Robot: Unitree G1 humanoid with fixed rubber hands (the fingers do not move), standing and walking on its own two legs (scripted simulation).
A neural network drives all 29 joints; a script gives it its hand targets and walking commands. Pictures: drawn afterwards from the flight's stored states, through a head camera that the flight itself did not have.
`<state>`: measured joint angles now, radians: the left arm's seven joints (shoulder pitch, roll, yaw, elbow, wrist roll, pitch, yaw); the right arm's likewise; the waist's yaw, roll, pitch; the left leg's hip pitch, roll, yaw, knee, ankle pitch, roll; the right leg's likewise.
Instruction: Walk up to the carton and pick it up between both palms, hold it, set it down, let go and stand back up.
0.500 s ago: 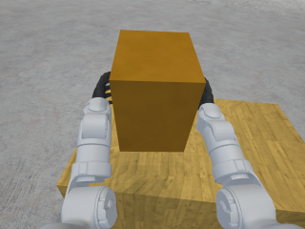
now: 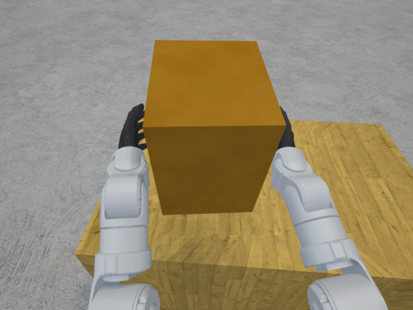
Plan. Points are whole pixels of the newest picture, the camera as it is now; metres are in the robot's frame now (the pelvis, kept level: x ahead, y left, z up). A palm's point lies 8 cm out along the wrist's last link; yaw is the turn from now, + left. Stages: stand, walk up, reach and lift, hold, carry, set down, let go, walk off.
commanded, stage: hold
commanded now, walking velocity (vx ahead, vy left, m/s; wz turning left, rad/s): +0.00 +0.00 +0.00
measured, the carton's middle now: (207, 132) +0.38 +0.00 +0.18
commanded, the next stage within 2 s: none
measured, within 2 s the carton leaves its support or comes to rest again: neither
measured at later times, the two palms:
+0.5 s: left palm (121, 151) +0.33 +0.15 +0.19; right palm (277, 147) +0.33 -0.12 +0.18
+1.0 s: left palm (133, 145) +0.34 +0.13 +0.18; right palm (283, 147) +0.34 -0.14 +0.17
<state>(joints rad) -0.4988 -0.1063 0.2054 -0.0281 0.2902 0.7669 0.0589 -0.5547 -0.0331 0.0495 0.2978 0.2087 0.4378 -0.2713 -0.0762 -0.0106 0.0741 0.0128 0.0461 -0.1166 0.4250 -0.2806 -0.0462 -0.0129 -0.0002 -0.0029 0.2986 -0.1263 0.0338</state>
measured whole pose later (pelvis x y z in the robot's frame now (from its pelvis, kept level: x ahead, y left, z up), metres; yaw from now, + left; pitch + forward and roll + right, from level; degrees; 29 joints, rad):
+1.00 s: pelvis -0.01 +0.00 +0.00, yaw +0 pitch -9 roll -1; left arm -0.59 -0.08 0.25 0.16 0.30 0.69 0.03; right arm -0.63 0.00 -0.01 0.44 0.16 0.38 -0.26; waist -0.07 -0.01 0.07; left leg 0.01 0.04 -0.12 0.39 -0.24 -0.05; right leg -0.03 -0.01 -0.01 0.29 -0.10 0.03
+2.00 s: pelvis -0.02 -0.01 +0.00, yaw +0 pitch -10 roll -1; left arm -0.56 -0.08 0.25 0.11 0.30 0.71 0.02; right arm -0.60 0.00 0.01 0.38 0.16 0.41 -0.27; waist -0.07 -0.01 0.09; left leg 0.01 0.04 -0.12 0.39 -0.24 -0.05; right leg -0.02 -0.01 -0.01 0.30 -0.10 0.03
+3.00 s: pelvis -0.02 +0.00 +0.00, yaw +0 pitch -10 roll -1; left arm -0.58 -0.09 0.24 0.09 0.33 0.73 0.02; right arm -0.61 0.01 -0.01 0.39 0.15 0.40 -0.26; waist -0.07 -0.02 0.10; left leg 0.02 0.04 -0.12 0.39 -0.24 -0.05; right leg -0.02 -0.01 0.00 0.29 -0.10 0.03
